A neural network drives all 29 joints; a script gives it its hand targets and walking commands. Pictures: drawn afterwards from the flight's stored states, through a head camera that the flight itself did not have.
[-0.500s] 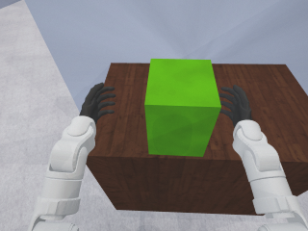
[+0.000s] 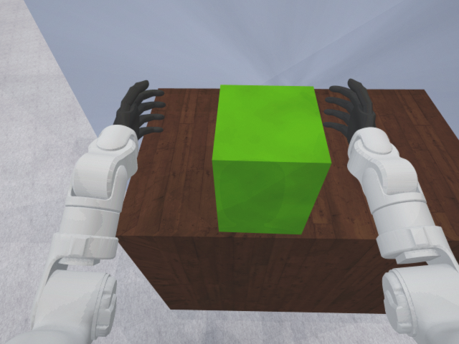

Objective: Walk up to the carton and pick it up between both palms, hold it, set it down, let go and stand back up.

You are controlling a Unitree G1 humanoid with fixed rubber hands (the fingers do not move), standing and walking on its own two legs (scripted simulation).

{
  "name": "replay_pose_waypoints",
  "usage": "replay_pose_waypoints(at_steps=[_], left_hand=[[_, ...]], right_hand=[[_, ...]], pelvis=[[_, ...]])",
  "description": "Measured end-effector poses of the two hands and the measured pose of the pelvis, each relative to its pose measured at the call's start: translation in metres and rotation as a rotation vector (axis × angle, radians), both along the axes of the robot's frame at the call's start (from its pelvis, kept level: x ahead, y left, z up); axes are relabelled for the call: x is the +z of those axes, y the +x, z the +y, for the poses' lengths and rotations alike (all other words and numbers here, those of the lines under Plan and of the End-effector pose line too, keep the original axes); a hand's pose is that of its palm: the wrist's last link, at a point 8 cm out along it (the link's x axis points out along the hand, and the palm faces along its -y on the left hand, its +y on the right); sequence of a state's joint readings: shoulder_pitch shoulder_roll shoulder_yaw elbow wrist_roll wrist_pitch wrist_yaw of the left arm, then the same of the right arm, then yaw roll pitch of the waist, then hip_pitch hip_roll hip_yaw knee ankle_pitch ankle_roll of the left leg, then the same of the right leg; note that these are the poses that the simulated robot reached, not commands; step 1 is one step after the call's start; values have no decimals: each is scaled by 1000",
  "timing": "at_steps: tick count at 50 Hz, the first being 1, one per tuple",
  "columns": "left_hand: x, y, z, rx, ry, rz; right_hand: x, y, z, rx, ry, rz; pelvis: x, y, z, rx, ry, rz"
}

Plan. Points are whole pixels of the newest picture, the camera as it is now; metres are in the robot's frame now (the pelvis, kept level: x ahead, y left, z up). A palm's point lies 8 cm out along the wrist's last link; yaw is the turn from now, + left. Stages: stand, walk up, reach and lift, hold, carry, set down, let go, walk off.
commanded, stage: reach and lift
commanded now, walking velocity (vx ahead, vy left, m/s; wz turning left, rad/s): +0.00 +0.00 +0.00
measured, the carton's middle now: (263, 163) +0.45 -0.04 +0.03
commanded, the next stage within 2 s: none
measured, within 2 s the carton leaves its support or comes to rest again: neither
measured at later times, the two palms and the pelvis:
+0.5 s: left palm (146, 142) +0.42 +0.17 +0.12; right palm (361, 150) +0.41 -0.20 +0.11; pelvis +0.00 +0.00 +0.00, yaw +0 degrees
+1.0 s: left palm (162, 158) +0.43 +0.16 +0.07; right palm (343, 167) +0.41 -0.19 +0.06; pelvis +0.01 +0.00 +0.00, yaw +0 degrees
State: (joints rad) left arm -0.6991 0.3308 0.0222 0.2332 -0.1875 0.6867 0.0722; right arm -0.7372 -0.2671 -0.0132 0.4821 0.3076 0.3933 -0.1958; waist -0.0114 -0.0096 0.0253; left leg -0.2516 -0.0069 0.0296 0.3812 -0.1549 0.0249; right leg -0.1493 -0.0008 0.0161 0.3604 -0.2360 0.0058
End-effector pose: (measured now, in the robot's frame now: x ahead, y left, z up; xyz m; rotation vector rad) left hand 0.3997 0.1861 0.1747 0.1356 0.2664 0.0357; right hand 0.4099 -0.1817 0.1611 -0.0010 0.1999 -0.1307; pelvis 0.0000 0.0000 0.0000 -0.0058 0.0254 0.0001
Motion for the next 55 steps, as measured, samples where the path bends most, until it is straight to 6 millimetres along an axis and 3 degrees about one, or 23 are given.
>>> replay_pose_waypoints(at_steps=[5, 17, 22, 29, 42, 55], left_hand=[[5, 12, -2, 0, -4, -8], [-19, 21, -3, -1, -36, -5], [-44, 21, -7, -6, -69, 24], [-61, 22, -17, -12, -108, -6], [-96, 22, -25, -2, -145, -24], [-99, 27, -36, -26, -128, -55]], right_hand=[[-1, 8, -3, -3, 2, 27], [-27, 6, -13, -26, 9, 72], [-43, 2, -19, -44, 11, 89], [-63, -2, -24, -58, 17, 89], [-94, -1, -12, -45, 13, 94], [-99, 4, 1, -17, -6, 66]], pelvis=[[0, 2, -1, -1, -1, 5], [0, 3, -1, -1, -2, 9], [0, 3, -1, -1, -2, 10], [0, 4, -1, -2, -2, 25], [0, 10, -1, -3, -4, 99], [-1, 12, 0, -4, -6, 142]])
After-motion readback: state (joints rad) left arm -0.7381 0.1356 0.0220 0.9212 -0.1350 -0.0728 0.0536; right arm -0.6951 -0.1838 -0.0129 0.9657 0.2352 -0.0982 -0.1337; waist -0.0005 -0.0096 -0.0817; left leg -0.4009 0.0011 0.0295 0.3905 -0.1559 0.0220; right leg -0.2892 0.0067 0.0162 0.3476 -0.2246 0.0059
